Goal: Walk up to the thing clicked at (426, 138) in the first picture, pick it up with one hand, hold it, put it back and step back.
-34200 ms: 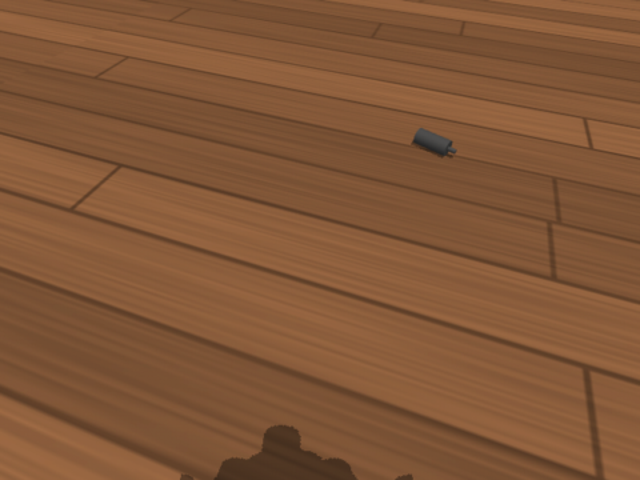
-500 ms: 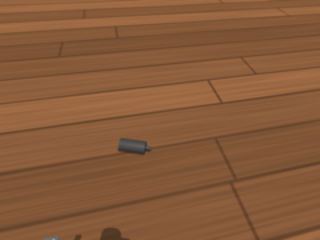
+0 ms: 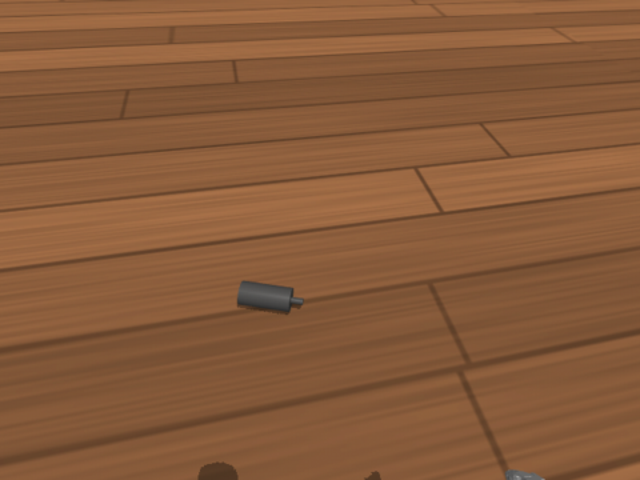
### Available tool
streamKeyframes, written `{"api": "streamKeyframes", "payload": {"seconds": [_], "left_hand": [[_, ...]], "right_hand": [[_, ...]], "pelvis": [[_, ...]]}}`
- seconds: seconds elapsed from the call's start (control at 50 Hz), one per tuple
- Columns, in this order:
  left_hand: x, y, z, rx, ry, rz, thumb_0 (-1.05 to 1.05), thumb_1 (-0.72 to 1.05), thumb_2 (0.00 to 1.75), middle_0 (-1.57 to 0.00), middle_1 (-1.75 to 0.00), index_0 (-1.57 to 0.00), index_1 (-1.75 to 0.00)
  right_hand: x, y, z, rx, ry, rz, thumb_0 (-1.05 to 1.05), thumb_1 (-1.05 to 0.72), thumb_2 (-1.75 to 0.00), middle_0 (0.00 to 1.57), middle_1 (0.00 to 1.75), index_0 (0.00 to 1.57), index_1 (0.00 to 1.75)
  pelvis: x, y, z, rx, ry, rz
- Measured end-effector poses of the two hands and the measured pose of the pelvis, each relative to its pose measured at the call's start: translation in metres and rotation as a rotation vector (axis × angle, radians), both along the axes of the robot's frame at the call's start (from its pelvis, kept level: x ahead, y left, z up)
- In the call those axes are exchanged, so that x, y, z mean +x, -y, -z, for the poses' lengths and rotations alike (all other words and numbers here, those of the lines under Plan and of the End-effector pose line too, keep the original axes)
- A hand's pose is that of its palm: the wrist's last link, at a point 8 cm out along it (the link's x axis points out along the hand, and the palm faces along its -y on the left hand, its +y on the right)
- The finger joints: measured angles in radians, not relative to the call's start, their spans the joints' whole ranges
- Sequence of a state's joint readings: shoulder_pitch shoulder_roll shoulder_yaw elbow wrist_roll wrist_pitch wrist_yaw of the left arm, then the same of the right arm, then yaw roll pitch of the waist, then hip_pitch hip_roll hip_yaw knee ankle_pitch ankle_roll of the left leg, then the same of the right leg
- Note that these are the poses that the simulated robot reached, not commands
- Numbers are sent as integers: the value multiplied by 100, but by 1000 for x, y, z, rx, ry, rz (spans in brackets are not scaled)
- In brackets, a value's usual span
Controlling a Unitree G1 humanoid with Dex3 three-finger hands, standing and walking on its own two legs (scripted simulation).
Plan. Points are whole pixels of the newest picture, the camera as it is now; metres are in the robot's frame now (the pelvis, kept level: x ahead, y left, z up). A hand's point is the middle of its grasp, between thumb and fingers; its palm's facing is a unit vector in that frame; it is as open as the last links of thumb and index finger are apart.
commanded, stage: stand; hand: left
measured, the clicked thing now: (272, 297) +0.85 +0.16 -0.74
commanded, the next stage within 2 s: walk up in 0.88 s
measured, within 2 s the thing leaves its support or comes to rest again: neither
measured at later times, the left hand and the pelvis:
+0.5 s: hand out of the picture +0.05 +0.24 -0.16, palm faces -0.04 -0.94 -0.35, open 7.4 cm; pelvis -0.02 -0.02 +0.00, yaw +0 degrees
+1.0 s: hand out of the picture +0.07 +0.24 -0.15, palm faces +0.00 -0.94 -0.34, open 7.4 cm; pelvis +0.01 -0.02 +0.00, yaw +0 degrees
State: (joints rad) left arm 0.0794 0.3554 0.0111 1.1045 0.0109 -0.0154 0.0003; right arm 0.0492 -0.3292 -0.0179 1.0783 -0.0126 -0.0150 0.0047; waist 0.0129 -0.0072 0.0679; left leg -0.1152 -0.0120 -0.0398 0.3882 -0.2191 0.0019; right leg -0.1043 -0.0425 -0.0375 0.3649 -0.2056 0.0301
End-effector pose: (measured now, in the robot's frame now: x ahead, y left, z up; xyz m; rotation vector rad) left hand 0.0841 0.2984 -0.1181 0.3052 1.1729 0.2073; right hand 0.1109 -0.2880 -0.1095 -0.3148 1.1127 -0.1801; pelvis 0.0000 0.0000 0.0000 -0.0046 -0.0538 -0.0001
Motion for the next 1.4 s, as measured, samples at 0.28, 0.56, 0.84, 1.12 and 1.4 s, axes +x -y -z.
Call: {"api": "streamKeyframes", "payload": {"seconds": [0.28,0.56,0.84,1.12,1.4], "left_hand": [[-40,13,1,-4,-86,3,0,91,90,-21,-30,-20,-30],[-39,19,-1,7,-84,16,0,91,90,-21,-30,-20,-30],[-21,26,-1,5,-73,26,0,91,90,-21,-30,-20,-30],[-31,-24,0,21,-82,-53,0,90,90,-21,-30,-20,-30],[86,-50,4,17,-86,65,1,91,90,-20,-30,-20,-30]], "right_hand": [[-57,19,8,2,-116,41,0,-90,-90,20,30,21,30],[-80,30,12,0,-162,55,0,-90,-90,20,30,21,30],[-63,34,12,-1,-151,42,0,-90,-90,20,30,21,30],[-3,37,-4,-69,-93,-17,1,-90,-90,20,30,21,30],[30,6,-8,-58,-75,78,0,-90,-90,21,30,21,30]], "pelvis": [[-14,10,-3,5,-3,3],[-16,19,-3,4,-12,6],[-6,24,-3,5,-26,8],[41,-2,6,-22,-5,-8],[125,-24,8,18,5,32]]}}
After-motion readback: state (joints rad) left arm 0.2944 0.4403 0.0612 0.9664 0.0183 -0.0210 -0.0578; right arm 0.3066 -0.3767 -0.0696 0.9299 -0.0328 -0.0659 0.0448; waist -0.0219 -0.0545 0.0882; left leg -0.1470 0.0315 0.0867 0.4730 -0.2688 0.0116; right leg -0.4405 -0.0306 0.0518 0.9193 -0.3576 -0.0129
